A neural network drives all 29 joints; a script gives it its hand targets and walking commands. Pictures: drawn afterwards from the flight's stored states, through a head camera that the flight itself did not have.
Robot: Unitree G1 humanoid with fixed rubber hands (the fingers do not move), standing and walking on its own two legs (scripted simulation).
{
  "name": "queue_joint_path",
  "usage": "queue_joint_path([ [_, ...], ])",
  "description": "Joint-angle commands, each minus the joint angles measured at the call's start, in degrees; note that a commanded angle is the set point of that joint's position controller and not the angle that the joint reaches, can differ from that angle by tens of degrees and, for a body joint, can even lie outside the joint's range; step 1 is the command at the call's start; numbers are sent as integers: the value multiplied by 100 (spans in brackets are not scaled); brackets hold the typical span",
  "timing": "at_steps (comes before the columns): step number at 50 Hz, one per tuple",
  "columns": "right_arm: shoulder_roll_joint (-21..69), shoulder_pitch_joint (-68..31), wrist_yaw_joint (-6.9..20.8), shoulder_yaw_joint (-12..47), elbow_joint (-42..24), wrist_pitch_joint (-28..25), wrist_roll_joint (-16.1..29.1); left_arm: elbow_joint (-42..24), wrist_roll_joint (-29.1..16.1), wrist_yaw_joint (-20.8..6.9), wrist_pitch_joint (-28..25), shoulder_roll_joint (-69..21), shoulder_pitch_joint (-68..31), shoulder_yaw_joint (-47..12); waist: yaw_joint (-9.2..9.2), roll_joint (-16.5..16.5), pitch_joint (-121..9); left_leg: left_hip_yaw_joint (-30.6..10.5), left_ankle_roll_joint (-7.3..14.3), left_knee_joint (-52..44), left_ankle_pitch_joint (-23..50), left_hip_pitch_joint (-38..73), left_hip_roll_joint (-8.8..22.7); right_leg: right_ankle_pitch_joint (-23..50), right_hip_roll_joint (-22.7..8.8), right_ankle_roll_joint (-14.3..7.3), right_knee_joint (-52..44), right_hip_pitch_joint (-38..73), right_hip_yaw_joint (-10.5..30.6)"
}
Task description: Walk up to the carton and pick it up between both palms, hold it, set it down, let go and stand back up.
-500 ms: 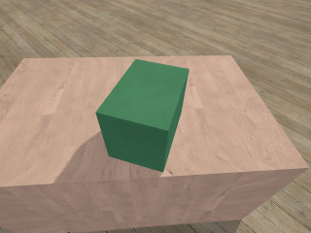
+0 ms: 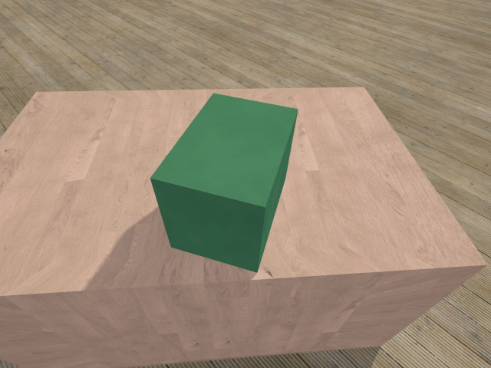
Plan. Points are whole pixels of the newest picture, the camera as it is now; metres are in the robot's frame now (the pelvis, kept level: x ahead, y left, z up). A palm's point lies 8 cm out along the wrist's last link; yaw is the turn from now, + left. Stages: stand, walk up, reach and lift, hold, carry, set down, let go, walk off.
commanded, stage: stand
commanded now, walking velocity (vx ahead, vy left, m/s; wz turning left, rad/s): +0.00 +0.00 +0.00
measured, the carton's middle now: (234, 178) +0.52 +0.03 +0.00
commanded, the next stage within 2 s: none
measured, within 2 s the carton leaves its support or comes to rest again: neither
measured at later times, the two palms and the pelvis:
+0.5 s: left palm out of the picture +0.07 +0.26 -0.11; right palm out of the picture +0.07 -0.26 -0.11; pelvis +0.00 +0.00 +0.00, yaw +0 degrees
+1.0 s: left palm out of the picture +0.07 +0.26 -0.11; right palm out of the picture +0.07 -0.26 -0.11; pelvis +0.01 +0.00 +0.00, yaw +0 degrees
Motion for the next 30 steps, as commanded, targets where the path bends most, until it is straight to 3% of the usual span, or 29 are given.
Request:
queue_joint_path([
  [1,-728,32,-40,-237,-457,-123,-4,-458,-2,39,-131,740,42,211,6,-11,-108,-531,185,-579,270,-18,452,294,-407,-225,-537,-54,466],
  [30,-741,149,-62,-211,-241,-128,14,-243,-11,49,-141,749,177,184,0,-4,8,-570,172,-728,33,-85,462,161,-394,-217,-646,-62,509],
])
